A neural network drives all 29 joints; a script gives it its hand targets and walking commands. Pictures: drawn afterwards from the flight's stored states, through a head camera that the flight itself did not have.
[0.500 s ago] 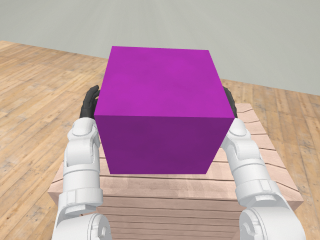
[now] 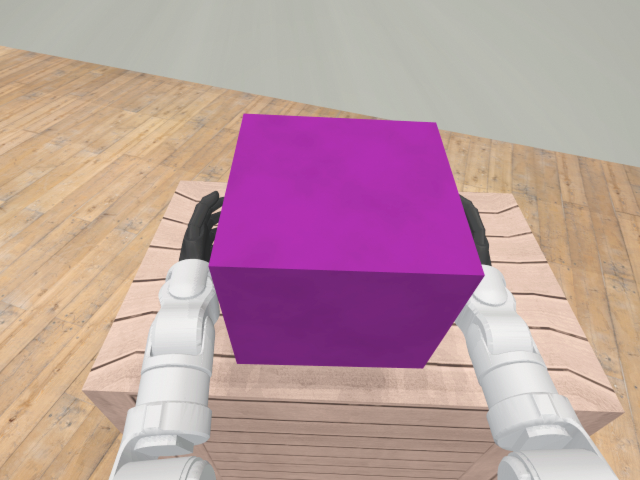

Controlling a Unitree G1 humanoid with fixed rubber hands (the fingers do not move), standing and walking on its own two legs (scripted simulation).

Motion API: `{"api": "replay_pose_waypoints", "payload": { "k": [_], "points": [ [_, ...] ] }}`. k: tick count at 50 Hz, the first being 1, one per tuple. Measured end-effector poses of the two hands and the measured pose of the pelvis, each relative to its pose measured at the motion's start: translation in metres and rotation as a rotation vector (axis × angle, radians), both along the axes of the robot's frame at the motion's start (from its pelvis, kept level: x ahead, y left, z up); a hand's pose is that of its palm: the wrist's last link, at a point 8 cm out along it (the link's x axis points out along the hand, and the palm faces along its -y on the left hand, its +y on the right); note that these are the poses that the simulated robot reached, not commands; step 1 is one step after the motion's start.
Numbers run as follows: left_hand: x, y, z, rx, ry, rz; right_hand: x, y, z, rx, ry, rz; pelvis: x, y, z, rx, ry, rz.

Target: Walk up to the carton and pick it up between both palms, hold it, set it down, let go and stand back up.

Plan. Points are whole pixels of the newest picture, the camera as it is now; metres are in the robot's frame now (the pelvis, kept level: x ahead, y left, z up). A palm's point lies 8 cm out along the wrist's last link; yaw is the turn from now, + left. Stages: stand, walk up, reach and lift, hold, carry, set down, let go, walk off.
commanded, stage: set down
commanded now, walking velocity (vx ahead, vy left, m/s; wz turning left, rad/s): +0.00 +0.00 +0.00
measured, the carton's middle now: (335, 244) +0.40 -0.01 +0.12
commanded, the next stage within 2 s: none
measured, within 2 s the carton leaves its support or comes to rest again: rests again in 1.96 s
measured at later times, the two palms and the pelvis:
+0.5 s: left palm (201, 263) +0.39 +0.16 +0.10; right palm (460, 271) +0.37 -0.17 +0.09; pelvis +0.00 +0.00 +0.00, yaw +0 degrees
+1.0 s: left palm (205, 269) +0.41 +0.16 +0.07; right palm (449, 278) +0.38 -0.17 +0.06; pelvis +0.00 +0.00 +0.00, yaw -1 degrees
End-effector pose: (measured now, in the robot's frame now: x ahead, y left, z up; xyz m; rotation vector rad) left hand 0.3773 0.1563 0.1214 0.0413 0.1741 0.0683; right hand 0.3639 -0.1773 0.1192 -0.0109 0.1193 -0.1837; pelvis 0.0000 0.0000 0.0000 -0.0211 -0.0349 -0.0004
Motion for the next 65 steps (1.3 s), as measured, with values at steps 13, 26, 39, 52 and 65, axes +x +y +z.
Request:
{"api": "replay_pose_waypoints", "payload": {
  "k": [13, 26, 39, 52, 65],
  "points": [
    [0.0, 0.017, -0.015, -0.011, 0.035, 0.011, 0.005, 0.016, -0.014, 0.004, 0.033, 0.011, 0.006, 0.004, 0.0, -0.001, -0.009, 0.014],
    [0.011, 0.002, -0.025, -0.017, 0.066, -0.02, 0.003, 0.002, -0.027, -0.01, 0.063, -0.021, 0.001, 0.003, 0.001, 0.0, 0.028, -0.008],
    [0.017, 0.001, -0.044, -0.03, 0.097, -0.024, 0.007, 0.001, -0.043, -0.017, 0.092, -0.023, -0.002, 0.0, 0.002, 0.01, 0.069, -0.026],
    [0.03, 0.006, -0.058, -0.017, 0.101, -0.039, 0.018, 0.006, -0.057, -0.011, 0.096, -0.029, 0.007, 0.004, 0.001, 0.005, 0.123, -0.024],
    [0.034, 0.0, -0.082, -0.005, 0.115, -0.044, 0.02, 0.0, -0.075, -0.026, 0.11, -0.031, 0.017, 0.006, -0.001, -0.001, 0.168, -0.026]
  ]
}}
